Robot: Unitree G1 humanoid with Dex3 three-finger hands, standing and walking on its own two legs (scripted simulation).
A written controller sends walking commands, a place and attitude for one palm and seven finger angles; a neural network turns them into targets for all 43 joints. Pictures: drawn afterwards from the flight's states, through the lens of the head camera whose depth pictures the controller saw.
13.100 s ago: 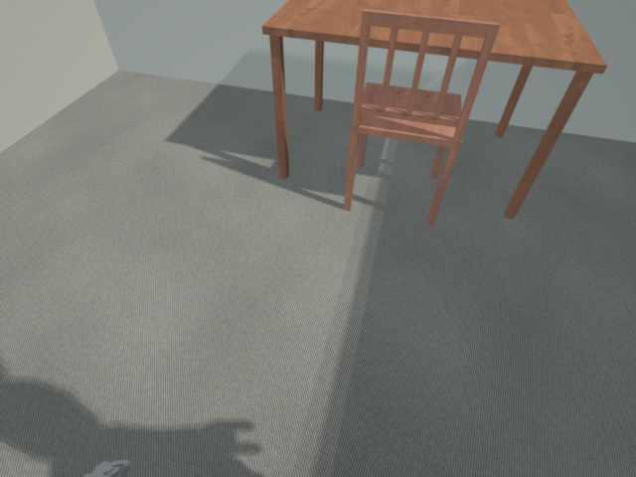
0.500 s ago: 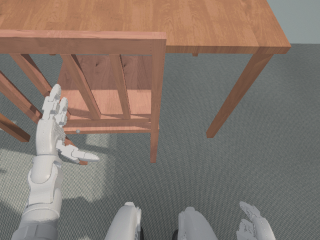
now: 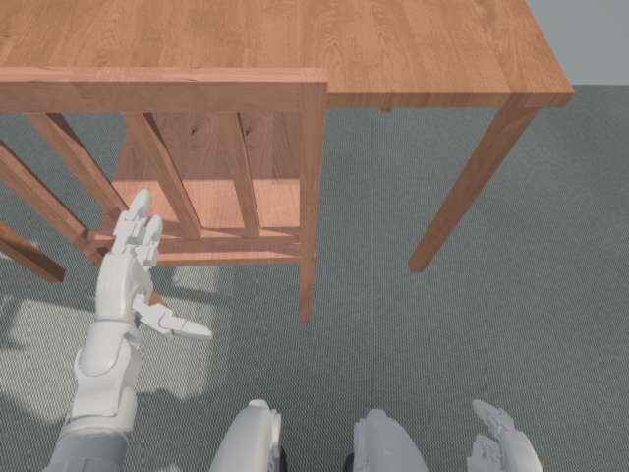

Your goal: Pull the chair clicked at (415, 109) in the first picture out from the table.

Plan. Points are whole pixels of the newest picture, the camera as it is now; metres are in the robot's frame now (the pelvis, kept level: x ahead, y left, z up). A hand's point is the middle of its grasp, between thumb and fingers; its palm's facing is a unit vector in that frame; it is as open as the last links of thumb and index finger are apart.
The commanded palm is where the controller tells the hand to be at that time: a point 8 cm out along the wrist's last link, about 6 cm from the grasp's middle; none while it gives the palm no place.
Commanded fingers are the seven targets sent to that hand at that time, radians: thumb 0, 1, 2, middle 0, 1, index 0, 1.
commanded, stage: aim the fingers beside a spindle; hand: left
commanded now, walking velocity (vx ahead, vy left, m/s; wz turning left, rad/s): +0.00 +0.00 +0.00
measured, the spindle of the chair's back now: (171, 184) +0.48 +0.22 +0.01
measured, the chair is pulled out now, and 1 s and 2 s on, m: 0.00 0.00 0.00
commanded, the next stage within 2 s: push the fingers through the gap in 0.84 s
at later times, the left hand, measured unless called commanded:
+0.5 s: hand (167, 277) +0.34 +0.19 +0.02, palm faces +0.10 -0.99 -0.04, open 16.9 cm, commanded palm +0.32 +0.25 +0.03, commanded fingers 0.00 -0.50 0.30 -0.06 -0.08 -0.06 -0.08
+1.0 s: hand (163, 261) +0.36 +0.20 +0.03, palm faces +0.07 -1.00 -0.07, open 16.9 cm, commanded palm +0.33 +0.24 +0.02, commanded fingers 0.00 -0.50 0.30 -0.06 -0.08 -0.06 -0.08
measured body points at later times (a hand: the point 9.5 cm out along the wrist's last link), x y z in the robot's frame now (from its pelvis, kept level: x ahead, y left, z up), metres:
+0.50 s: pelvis +0.00 +0.00 +0.00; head +0.12 +0.02 +0.43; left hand +0.33 +0.24 +0.02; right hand +0.15 -0.26 -0.11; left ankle +0.03 +0.09 -0.63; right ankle +0.01 -0.12 -0.63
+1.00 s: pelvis +0.00 +0.00 +0.00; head +0.11 +0.00 +0.43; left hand +0.35 +0.25 +0.03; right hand +0.14 -0.26 -0.11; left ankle +0.03 +0.09 -0.63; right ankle +0.01 -0.12 -0.63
